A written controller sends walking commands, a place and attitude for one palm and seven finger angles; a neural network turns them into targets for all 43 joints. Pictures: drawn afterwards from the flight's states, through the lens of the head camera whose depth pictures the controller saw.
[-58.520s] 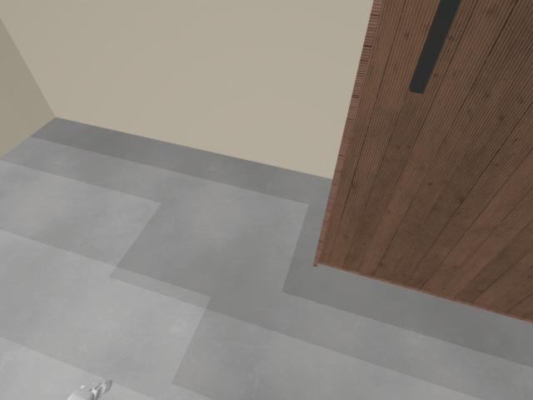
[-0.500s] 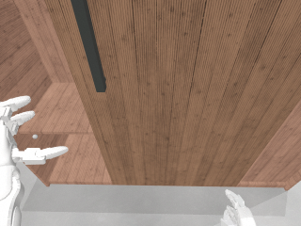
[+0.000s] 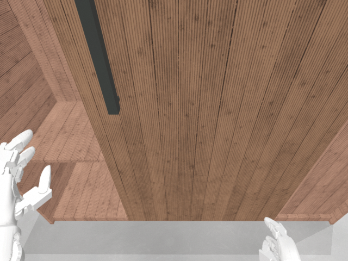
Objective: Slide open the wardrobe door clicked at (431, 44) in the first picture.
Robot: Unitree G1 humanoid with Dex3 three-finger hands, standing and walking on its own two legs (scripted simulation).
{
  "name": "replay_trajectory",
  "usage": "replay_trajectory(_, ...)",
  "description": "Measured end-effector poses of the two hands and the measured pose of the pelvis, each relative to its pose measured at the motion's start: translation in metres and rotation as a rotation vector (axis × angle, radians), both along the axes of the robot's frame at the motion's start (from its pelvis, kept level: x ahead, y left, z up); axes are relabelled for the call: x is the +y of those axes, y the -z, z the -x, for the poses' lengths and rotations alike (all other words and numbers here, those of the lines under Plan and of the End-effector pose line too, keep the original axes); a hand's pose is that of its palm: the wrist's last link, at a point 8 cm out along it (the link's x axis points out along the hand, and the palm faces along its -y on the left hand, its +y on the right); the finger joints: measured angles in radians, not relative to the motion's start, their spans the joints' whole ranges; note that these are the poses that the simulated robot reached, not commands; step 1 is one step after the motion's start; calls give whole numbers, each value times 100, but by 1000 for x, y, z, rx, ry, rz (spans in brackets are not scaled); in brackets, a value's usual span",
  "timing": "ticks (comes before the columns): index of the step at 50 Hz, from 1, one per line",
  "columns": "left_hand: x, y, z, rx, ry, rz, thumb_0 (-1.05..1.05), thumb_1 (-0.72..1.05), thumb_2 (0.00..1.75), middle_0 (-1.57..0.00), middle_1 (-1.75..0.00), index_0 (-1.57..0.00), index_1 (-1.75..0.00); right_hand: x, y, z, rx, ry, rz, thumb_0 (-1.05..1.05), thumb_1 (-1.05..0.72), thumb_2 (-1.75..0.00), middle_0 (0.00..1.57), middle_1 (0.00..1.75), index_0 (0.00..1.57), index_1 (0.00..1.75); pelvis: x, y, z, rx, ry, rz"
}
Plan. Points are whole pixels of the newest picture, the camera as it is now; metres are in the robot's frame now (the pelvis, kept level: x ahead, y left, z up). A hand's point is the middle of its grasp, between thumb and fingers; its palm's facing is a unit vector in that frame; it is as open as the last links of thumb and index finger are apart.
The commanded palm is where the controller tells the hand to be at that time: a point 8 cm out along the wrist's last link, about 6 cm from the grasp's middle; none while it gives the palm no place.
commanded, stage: draw the hand back to the body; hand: left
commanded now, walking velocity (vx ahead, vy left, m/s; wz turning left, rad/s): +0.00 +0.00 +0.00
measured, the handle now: (103, 58) +0.47 +0.23 +0.26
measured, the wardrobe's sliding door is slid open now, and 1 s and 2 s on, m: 0.45 0.45 0.45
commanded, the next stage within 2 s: step back with the hand held close in 0.34 s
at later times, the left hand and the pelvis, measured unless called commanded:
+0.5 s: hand (46, 186) +0.19 +0.25 +0.16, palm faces +0.48 -0.80 -0.35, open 7.4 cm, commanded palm +0.13 +0.29 +0.17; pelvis +0.00 -0.01 +0.00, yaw +0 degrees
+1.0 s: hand (11, 209) +0.14 +0.29 +0.15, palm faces +0.49 -0.75 -0.44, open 7.4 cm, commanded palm +0.08 +0.32 +0.17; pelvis -0.06 +0.02 -0.02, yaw -1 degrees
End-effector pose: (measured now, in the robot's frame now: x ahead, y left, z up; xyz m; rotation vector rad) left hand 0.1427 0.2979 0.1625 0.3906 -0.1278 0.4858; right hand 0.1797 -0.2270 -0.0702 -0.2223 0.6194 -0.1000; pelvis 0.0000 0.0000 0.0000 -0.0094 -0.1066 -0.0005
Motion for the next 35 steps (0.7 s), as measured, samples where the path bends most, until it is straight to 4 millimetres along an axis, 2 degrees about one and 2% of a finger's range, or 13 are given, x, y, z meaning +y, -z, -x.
replay_trajectory(10, 0, -5, 6, -26, -38, -13, 1, 85, 88, -21, -32, -21, -32, 8, 4, -2, 10, -26, -14, 1, -90, -90, 20, 30, 20, 30, -5, 0, 2, -6, -12, 0)
replay_trajectory(21, -10, -5, 1, -15, 1, -17, 1, 88, 89, -21, -30, -21, -30, 1, 10, 11, 28, 0, -25, 1, -90, -90, 21, 30, 20, 30, -8, 0, 3, -11, -4, -2)
replay_trajectory(28, -4, -14, 0, -34, 0, -83, 1, 88, 90, -21, -30, -21, -30, -8, 11, 18, 57, 18, -13, 1, -90, -90, 20, 30, 20, 30, -9, 2, 8, 35, -8, 10)
replay_trajectory(35, -4, 3, -2, 44, 71, -94, 1, 89, 90, -20, -30, -21, -30, -12, 15, 36, 97, 81, 20, 1, -90, -90, 20, 30, 20, 30, 5, 7, 19, 96, 2, 10)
